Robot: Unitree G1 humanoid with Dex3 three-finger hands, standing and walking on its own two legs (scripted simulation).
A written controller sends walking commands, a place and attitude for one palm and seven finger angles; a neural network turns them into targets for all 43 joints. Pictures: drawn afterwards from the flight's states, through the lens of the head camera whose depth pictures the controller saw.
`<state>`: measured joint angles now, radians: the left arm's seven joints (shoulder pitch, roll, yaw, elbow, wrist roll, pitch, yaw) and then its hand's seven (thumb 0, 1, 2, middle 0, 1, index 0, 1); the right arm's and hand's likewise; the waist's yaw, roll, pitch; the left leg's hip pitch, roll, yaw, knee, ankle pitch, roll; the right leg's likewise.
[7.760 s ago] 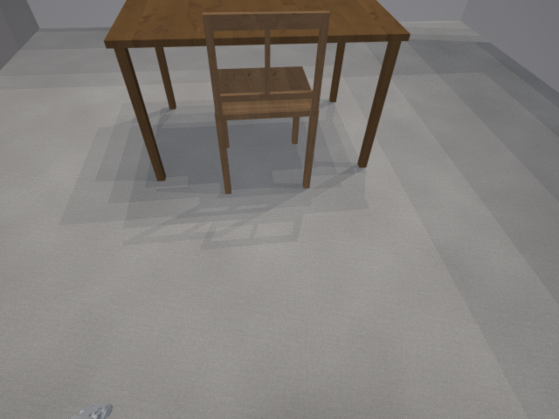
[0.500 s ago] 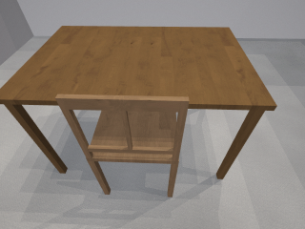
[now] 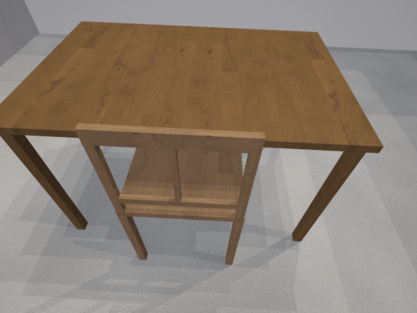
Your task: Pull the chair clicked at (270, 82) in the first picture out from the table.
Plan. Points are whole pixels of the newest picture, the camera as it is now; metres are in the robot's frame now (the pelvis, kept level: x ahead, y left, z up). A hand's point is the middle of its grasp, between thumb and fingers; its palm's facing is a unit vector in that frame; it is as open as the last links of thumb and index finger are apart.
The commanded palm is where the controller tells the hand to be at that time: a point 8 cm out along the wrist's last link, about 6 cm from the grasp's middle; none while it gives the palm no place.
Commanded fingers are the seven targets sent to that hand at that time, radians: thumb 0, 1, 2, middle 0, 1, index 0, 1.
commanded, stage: look again from close up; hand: left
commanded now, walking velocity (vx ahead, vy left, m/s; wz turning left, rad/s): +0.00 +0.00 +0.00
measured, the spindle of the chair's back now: (175, 176) +0.48 +0.12 -0.10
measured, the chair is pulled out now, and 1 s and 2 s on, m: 0.00 0.00 0.00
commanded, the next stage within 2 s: shuffle to correct the standing spot in 0.06 s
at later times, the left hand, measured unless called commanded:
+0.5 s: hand out of the picture +0.00 +0.14 -0.18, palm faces -0.01 -0.98 -0.20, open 7.4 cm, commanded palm none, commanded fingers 0.00 0.90 0.90 -0.20 -0.30 -0.20 -0.30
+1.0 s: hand out of the picture +0.06 +0.12 -0.18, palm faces +0.02 -0.97 -0.23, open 7.3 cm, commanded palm none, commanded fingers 0.00 0.90 0.90 -0.20 -0.30 -0.20 -0.30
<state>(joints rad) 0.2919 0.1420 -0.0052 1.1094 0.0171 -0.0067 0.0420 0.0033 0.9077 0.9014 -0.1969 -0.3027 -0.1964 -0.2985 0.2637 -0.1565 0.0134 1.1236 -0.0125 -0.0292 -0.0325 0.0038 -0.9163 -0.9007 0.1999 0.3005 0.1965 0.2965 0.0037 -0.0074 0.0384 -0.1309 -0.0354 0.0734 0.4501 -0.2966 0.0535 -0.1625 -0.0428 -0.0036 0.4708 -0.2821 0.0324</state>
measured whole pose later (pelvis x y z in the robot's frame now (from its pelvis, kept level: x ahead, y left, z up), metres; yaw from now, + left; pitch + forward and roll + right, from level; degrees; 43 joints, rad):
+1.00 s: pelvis +0.04 -0.06 +0.00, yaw -2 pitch -1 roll +1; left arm 0.28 0.15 0.01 1.04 0.02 0.00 0.06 0.01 0.92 0.90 -0.20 -0.30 -0.20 -0.30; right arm 0.16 -0.14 -0.01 1.03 -0.01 0.01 -0.04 0.00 -0.92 -0.90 0.20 0.30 0.20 0.30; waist 0.03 -0.02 0.06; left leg -0.23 0.00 0.07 0.49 -0.24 0.01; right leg -0.13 0.03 -0.06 0.50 -0.35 -0.06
